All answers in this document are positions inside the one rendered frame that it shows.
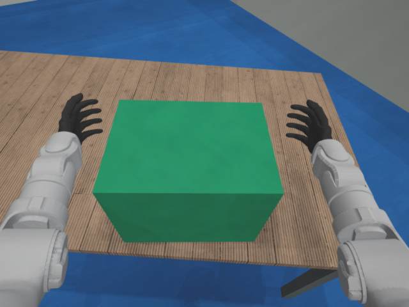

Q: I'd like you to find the robot left forearm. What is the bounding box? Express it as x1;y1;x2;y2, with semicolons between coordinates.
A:
0;131;83;232

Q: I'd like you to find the robot left upper arm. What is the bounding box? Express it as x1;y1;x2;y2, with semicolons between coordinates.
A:
0;228;68;307

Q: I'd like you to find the carton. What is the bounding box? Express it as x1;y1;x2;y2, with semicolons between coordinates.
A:
92;100;284;242

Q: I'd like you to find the robot right upper arm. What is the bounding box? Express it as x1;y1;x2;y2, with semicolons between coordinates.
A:
337;239;409;307

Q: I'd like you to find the robot right hand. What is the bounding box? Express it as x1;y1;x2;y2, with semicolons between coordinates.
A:
286;100;332;154

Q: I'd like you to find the robot right forearm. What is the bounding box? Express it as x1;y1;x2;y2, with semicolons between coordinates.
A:
311;139;409;251

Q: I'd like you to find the robot left hand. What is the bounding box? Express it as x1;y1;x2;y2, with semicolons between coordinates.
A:
58;93;103;145

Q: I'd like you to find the table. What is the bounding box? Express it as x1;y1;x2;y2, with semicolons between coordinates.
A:
0;51;361;299

